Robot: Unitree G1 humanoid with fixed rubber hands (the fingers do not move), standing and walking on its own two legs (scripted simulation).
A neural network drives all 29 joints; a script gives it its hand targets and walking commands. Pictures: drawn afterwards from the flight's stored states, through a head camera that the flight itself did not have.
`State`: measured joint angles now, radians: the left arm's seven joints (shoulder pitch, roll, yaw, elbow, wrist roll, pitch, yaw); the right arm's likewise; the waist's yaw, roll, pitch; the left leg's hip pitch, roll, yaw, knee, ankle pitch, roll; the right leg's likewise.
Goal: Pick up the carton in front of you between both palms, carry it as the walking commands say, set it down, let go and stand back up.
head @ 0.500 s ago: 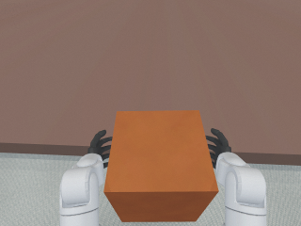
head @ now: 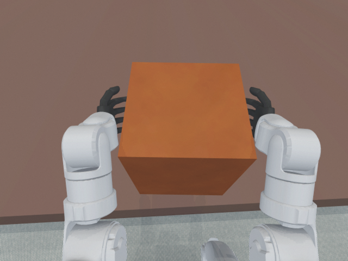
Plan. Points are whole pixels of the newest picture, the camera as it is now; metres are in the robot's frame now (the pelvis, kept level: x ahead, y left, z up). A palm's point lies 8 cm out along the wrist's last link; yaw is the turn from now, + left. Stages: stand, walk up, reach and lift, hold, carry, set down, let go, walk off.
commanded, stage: carry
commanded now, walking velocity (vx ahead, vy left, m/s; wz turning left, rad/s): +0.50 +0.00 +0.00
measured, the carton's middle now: (183, 137) +0.38 -0.02 +0.07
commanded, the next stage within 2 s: none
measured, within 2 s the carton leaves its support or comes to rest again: neither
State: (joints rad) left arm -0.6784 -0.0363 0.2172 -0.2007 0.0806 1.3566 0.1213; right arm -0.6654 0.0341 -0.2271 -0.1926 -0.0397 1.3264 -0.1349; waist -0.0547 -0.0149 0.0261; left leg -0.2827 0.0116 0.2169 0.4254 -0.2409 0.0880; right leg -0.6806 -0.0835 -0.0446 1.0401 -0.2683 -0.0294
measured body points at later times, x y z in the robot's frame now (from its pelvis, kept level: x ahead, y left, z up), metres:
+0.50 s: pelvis +0.33 -0.02 +0.00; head +0.42 -0.04 +0.44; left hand +0.72 +0.15 +0.14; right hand +0.75 -0.15 +0.13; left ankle +0.36 +0.09 -0.49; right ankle +0.26 -0.09 -0.74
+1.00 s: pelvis +0.70 +0.02 +0.14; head +0.75 +0.03 +0.59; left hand +1.12 +0.12 +0.32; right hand +1.09 -0.18 +0.34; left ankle +0.61 +0.08 -0.59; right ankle +0.86 -0.08 -0.54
